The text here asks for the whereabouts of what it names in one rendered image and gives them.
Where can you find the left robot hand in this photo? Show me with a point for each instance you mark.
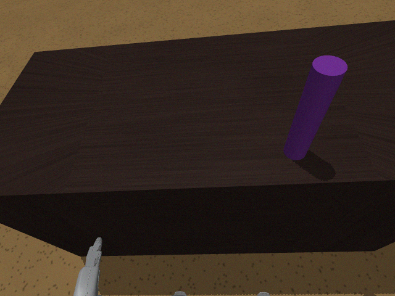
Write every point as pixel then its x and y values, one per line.
pixel 88 277

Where can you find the can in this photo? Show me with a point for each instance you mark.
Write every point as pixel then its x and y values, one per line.
pixel 323 81

